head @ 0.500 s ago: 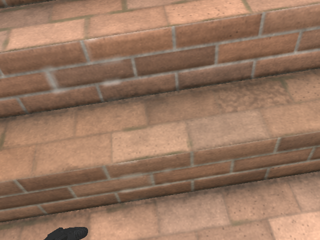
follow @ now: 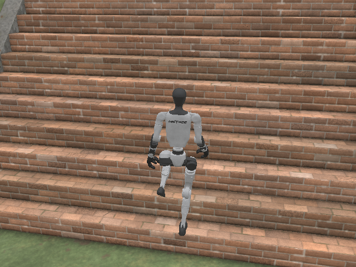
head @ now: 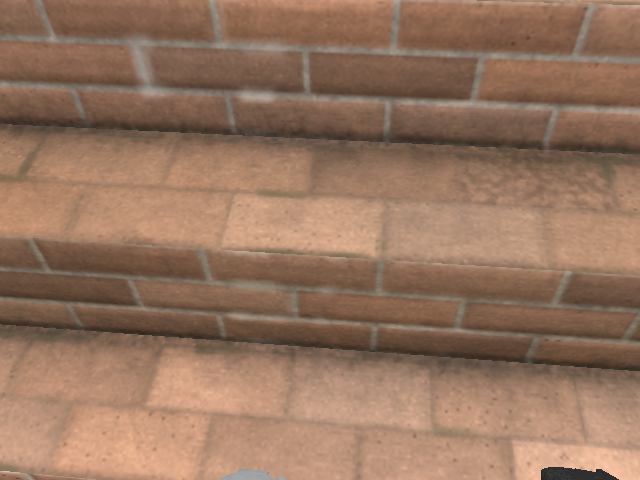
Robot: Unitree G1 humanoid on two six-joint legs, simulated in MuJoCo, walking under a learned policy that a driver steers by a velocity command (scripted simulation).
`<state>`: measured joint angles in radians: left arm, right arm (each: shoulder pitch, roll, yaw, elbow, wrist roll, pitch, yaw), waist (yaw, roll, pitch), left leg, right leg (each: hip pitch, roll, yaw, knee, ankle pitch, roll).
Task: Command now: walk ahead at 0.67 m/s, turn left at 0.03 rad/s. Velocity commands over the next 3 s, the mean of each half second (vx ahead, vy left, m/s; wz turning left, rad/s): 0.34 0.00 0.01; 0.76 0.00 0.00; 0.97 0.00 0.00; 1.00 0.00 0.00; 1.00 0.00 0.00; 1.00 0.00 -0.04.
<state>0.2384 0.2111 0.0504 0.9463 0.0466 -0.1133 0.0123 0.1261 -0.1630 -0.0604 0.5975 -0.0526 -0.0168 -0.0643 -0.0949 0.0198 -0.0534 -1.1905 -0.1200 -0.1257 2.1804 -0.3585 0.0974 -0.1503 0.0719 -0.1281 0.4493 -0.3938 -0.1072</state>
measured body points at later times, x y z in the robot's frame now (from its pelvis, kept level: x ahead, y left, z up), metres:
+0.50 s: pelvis +0.01 -0.01 +0.11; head -0.02 -0.02 +0.56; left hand +0.08 +0.26 +0.01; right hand +0.22 -0.22 +0.02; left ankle +0.11 +0.10 -0.51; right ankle -0.02 -0.09 -0.45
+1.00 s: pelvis +0.01 +0.11 +0.00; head +0.02 +0.09 +0.45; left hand +0.00 +0.37 -0.12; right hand +0.32 -0.02 -0.02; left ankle +0.00 +0.25 -0.73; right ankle -0.08 -0.12 -0.69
